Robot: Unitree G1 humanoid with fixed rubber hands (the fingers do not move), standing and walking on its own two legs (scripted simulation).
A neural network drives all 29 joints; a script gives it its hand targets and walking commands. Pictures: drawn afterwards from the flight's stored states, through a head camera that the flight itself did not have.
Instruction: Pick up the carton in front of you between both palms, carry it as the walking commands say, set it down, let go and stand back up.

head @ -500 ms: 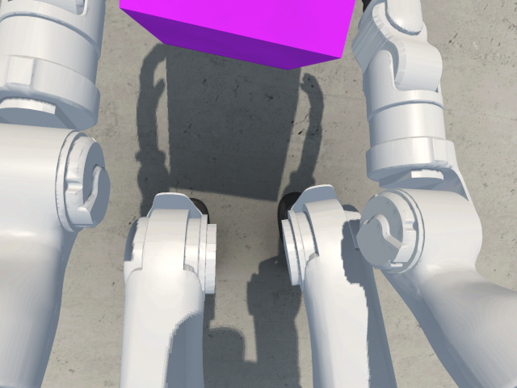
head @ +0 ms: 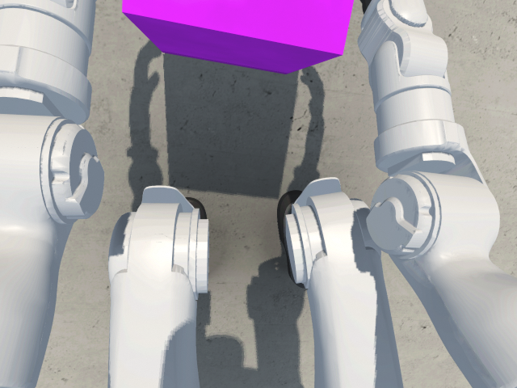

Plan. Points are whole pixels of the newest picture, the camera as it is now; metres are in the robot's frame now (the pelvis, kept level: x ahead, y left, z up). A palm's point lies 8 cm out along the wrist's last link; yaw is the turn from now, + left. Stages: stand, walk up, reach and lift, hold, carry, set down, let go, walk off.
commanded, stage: set down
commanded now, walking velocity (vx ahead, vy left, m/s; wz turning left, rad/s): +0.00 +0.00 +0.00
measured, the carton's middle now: out of the picture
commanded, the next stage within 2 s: let go in 1.84 s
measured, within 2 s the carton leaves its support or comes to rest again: neither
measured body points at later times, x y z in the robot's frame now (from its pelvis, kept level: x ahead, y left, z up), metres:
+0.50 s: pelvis +0.00 +0.00 -0.01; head +0.38 +0.04 +0.22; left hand +0.59 +0.17 -0.19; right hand +0.56 -0.14 -0.18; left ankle +0.10 +0.10 -0.34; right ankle +0.11 -0.13 -0.34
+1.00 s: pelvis -0.01 +0.00 +0.01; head +0.37 +0.02 +0.25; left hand +0.62 +0.19 -0.12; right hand +0.57 -0.17 -0.12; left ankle +0.10 +0.10 -0.34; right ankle +0.11 -0.12 -0.34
